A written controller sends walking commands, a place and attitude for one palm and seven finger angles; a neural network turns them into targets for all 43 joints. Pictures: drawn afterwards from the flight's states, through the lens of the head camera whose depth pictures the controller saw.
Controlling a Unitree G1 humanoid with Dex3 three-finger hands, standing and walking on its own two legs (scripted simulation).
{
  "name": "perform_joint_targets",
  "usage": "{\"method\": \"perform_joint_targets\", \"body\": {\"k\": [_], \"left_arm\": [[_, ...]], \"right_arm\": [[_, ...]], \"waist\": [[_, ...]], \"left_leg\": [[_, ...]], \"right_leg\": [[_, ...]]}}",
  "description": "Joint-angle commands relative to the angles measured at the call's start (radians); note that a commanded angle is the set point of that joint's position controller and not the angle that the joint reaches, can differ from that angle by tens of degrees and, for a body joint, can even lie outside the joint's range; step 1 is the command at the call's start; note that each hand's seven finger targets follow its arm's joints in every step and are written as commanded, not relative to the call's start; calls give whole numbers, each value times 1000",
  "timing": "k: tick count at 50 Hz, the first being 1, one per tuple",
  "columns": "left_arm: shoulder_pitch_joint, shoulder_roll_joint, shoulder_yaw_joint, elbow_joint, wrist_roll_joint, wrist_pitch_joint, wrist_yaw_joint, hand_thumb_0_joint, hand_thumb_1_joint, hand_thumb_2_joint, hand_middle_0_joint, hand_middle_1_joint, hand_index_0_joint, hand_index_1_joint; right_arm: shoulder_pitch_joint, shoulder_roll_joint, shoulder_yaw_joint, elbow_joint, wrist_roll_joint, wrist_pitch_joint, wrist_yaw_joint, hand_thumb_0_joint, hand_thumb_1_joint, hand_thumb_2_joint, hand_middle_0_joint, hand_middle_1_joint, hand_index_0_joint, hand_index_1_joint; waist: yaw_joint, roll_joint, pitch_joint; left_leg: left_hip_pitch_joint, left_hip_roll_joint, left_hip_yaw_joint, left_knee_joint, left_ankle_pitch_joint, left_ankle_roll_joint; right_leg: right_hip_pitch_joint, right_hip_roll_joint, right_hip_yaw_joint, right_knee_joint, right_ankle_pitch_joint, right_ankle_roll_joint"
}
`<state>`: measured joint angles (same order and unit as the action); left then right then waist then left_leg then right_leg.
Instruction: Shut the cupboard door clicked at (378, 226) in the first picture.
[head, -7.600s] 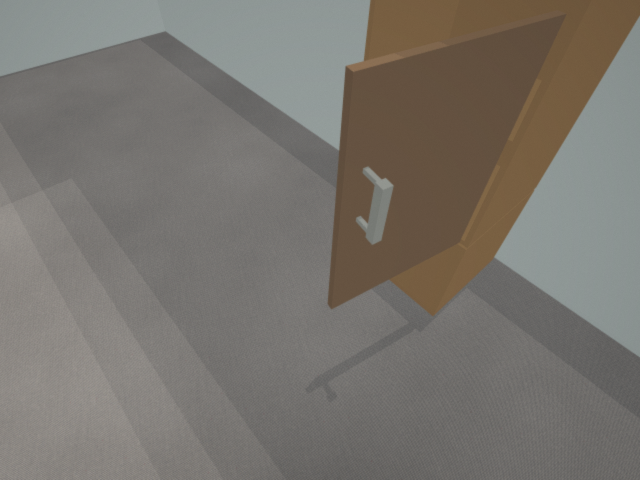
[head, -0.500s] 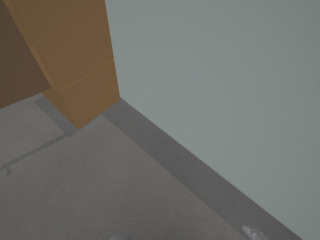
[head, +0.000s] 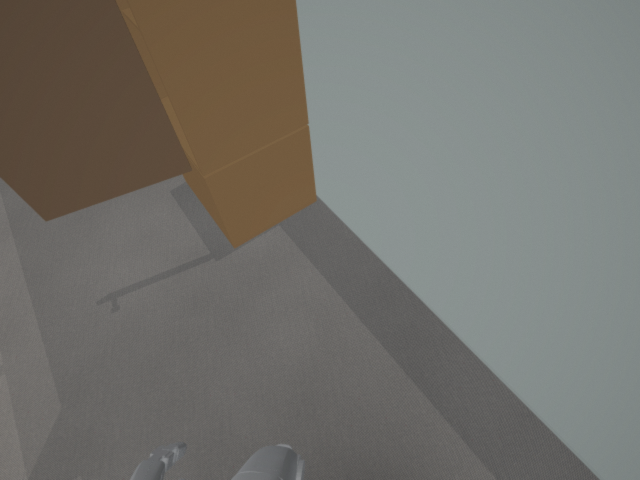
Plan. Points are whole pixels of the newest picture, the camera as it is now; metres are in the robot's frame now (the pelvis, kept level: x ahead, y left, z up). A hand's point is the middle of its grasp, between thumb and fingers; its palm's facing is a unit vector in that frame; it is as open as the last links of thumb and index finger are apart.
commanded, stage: turn to face it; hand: left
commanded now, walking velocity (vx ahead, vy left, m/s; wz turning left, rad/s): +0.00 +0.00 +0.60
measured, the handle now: out of the picture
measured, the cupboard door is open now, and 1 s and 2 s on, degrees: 79 79 79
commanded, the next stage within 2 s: take the last steps up to it in 0.62 s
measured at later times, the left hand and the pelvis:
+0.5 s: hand out of the picture -0.03 +0.25 -0.18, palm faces +0.33 -0.91 -0.23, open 7.4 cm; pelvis +0.00 +0.04 +0.00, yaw +17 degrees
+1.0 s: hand out of the picture -0.03 +0.18 -0.15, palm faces +0.45 -0.86 -0.23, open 7.3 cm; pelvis +0.01 +0.00 +0.01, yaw +25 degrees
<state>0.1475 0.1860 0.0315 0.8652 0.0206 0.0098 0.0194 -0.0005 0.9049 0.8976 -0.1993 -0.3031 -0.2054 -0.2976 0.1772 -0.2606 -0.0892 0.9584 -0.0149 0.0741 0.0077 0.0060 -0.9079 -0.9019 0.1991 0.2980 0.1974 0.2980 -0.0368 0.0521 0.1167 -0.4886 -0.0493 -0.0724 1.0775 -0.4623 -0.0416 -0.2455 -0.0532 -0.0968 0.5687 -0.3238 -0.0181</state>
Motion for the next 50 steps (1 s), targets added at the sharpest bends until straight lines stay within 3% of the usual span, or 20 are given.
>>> {"method": "perform_joint_targets", "body": {"k": [1, 10, 12, 15, 16, 17, 18, 19, 20, 25, 35, 39, 40, 41, 42, 43, 44, 46, 48, 50], "left_arm": [[15, 155, 43, -65, -6, -26, 18, 0, 900, 900, -200, -300, -200, -300], [176, 200, 67, 0, 9, -25, 16, 0, 900, 900, -200, -300, -200, -300], [173, 222, 74, 1, 11, -22, 14, 0, 900, 900, -200, -300, -200, -300], [136, 228, 77, 8, 2, -18, 5, 0, 900, 900, -200, -300, -200, -300], [119, 206, 74, -6, -9, -13, 1, 0, 900, 900, -200, -300, -200, -300], [85, 124, 51, -48, -17, -8, -8, 0, 900, 900, -200, -300, -200, -300], [23, 128, 41, -67, -9, 11, 6, 0, 900, 900, -200, -300, -200, -300], [26, 135, 43, -65, -5, 17, 7, 0, 900, 900, -200, -300, -200, -300], [27, 120, 46, -36, -2, 21, 10, 0, 900, 900, -200, -300, -200, -300], [99, 128, 49, 38, 0, 28, -8, 0, 900, 900, -200, -300, -200, -300], [23, 94, 33, 12, -5, 23, -5, 0, 900, 900, -200, -300, -200, -300], [118, 80, 36, 46, -6, 3, -10, 0, 900, 900, -200, -300, -200, -300], [175, 106, 45, 64, -2, -9, -10, 0, 900, 900, -200, -300, -200, -300], [233, 171, 61, 82, 11, -20, -4, 0, 900, 900, -200, -300, -200, -300], [271, 254, 80, 78, 17, -21, 1, 0, 900, 900, -200, -300, -200, -300], [239, 240, 68, 69, 5, -21, 5, 0, 900, 900, -200, -300, -200, -300], [152, 180, 59, 57, 4, -35, 6, 0, 900, 900, -200, -300, -200, -300], [117, 124, 45, 62, -2, -53, 2, 0, 900, 900, -200, -300, -200, -300], [145, 102, 42, 77, -6, -70, -1, 0, 900, 900, -200, -300, -200, -300], [201, 103, 47, 106, -4, -80, 2, 0, 900, 900, -200, -300, -200, -300]], "right_arm": [[-5, -57, -15, -66, -2, -13, 17, 0, -900, -900, 200, 300, 200, 300], [-129, -10, 15, -87, 3, -23, 19, 0, -900, -900, 200, 300, 200, 300], [-117, -13, 18, -90, 6, -31, 16, 0, -900, -900, 200, 300, 200, 300], [-25, -41, 12, -71, 3, -43, 13, 0, -900, -900, 200, 300, 200, 300], [49, -106, -3, -55, -2, -53, 9, 0, -900, -900, 200, 300, 200, 300], [120, -223, -33, -47, -9, -60, -1, 0, -900, -900, 200, 300, 200, 300], [157, -245, -31, -29, -2, -49, -15, 0, -900, -900, 200, 300, 200, 300], [120, -223, -21, -42, -6, -49, -22, 0, -900, -900, 200, 300, 200, 300], [66, -185, -11, -58, -8, -56, -31, 0, -900, -900, 200, 300, 200, 300], [5, -125, 16, -73, -2, -72, -42, 0, -900, -900, 200, 300, 200, 300], [57, -114, 11, -40, -12, -64, -35, 0, -900, -900, 200, 300, 200, 300], [37, -105, 9, -31, -7, -61, -32, 0, -900, -900, 200, 300, 200, 300], [17, -92, 9, -36, -1, -62, -26, 0, -900, -900, 200, 300, 200, 300], [20, -30, 14, -44, 8, -62, -19, 0, -900, -900, 200, 300, 200, 300], [-28, -3, 19, -84, 2, -62, -13, 0, -900, -900, 200, 300, 200, 300], [-73, -74, 4, -87, -15, -55, -2, 0, -900, -900, 200, 300, 200, 300], [-30, -70, -6, -62, -18, -52, 7, 0, -900, -900, 200, 300, 200, 300], [11, -46, -4, -13, -20, -43, 18, 0, -900, -900, 200, 300, 200, 300], [41, -19, 0, 5, -16, -41, 25, 0, -900, -900, 200, 300, 200, 300], [24, -10, 0, 11, -11, -42, 28, 0, -900, -900, 200, 300, 200, 300]], "waist": [[7, -255, -121], [87, -248, -123], [85, -266, -138], [23, -218, -169], [-26, -70, -226], [-63, 261, -243], [-69, 182, -255], [-43, 95, -214], [-22, 180, -199], [38, 41, -155], [13, 79, -135], [55, 103, -175], [89, 54, -180], [115, -152, -167], [151, -388, -92], [132, -266, 1], [70, -227, 40], [37, -223, 54], [31, -220, 27], [49, -182, 6]], "left_leg": [[-96, 67, 34, 182, 85, -27], [-7, 72, 147, -227, 0, -20], [52, 61, 172, -317, -2, -3], [283, 43, 188, -565, 190, 23], [463, 126, 91, -661, 402, 62], [593, 422, -312, -701, 835, 216], [532, 483, -312, -681, 1004, 295], [489, 469, -232, -688, 929, 298], [441, 398, -196, -695, 890, 261], [381, 288, -80, -732, 777, 208], [331, 288, -169, -747, 583, 230], [226, 223, -177, -704, 289, 195], [124, 170, -147, -638, 143, 156], [-79, 58, -36, -441, -38, 96], [-265, -28, 60, -170, -169, 39], [-268, 36, -14, 6, -91, 44], [-257, 68, -37, 65, 42, 45], [-210, 91, -8, 127, 169, 22], [-199, 93, 19, 121, 250, 2], [-218, 103, 41, 97, 279, -9]], "right_leg": [[129, -243, 89, -223, 486, -59], [256, -312, 4, -147, 677, -87], [248, -330, -9, -113, 700, -90], [126, -301, -75, 23, 593, -23], [-5, -252, -117, 189, 438, 29], [-298, -89, -119, 435, -268, 106], [-300, -76, 38, 523, -371, 87], [-305, -93, 62, 564, -318, 78], [-298, -92, 79, 578, -260, 86], [-274, -51, 92, 601, -65, 99], [-153, -7, 62, 268, -133, 96], [74, 39, 28, -14, -33, 72], [215, 18, 40, -152, 24, 66], [363, -159, 233, -289, -147, 16], [341, -425, 584, -418, -295, -95], [148, -466, 584, -472, -385, -135], [92, -393, 479, -478, -341, -107], [60, -304, 318, -448, -180, -53], [93, -259, 171, -429, -6, -32], [157, -269, 145, -422, 53, -37]]}}
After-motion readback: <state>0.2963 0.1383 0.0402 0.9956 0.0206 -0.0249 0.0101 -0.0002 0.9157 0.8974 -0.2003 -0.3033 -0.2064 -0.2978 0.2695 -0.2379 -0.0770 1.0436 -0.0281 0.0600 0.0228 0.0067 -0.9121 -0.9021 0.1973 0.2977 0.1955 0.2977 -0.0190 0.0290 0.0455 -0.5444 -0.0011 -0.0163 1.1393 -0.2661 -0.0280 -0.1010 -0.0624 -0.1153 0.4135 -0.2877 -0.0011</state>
